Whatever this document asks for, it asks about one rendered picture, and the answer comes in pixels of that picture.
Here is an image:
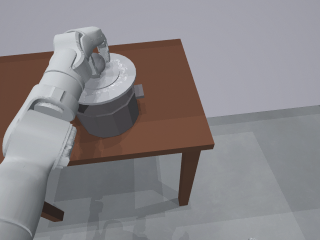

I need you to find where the robot left upper arm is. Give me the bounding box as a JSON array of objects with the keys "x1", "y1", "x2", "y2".
[{"x1": 0, "y1": 109, "x2": 77, "y2": 240}]

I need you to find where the table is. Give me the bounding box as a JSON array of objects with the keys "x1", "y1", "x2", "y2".
[{"x1": 0, "y1": 38, "x2": 215, "y2": 222}]

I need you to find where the knob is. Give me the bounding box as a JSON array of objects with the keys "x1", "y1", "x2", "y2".
[{"x1": 91, "y1": 52, "x2": 106, "y2": 73}]

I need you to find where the left robot forearm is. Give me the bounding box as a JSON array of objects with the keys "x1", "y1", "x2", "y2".
[{"x1": 2, "y1": 29, "x2": 93, "y2": 157}]

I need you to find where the left robot hand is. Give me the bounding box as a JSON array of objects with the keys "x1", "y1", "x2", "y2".
[{"x1": 75, "y1": 26, "x2": 111, "y2": 79}]

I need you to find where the lid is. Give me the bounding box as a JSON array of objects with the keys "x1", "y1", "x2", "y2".
[{"x1": 78, "y1": 53, "x2": 137, "y2": 106}]

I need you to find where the pot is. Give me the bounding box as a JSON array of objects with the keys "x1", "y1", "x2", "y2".
[{"x1": 76, "y1": 84, "x2": 145, "y2": 138}]

